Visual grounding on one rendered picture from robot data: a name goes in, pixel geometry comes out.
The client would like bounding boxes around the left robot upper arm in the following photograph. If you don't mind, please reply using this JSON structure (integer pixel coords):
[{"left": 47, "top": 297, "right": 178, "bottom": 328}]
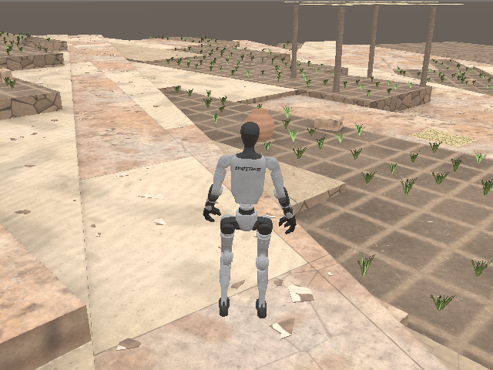
[{"left": 211, "top": 154, "right": 233, "bottom": 196}]

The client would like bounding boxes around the robot left hand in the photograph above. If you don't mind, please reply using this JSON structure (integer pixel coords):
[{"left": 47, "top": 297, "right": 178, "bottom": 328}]
[{"left": 203, "top": 207, "right": 221, "bottom": 222}]

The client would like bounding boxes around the right robot upper arm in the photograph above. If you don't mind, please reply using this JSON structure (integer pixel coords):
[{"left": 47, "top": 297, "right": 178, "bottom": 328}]
[{"left": 265, "top": 156, "right": 286, "bottom": 199}]

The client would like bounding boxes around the robot left forearm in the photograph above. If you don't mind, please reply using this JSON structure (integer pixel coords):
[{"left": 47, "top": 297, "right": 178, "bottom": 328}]
[{"left": 205, "top": 184, "right": 219, "bottom": 210}]

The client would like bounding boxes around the robot right forearm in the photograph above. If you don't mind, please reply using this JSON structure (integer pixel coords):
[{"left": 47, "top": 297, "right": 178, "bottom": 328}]
[{"left": 278, "top": 187, "right": 294, "bottom": 219}]

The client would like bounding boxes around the robot head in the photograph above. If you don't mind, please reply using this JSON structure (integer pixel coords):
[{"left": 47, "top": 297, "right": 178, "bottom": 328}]
[{"left": 236, "top": 122, "right": 262, "bottom": 160}]

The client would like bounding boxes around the robot right shin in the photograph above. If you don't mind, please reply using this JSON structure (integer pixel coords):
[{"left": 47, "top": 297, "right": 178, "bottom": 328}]
[{"left": 257, "top": 257, "right": 269, "bottom": 308}]

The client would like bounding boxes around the robot right hand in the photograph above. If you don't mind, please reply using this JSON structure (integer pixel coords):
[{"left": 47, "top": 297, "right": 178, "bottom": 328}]
[{"left": 279, "top": 216, "right": 297, "bottom": 234}]

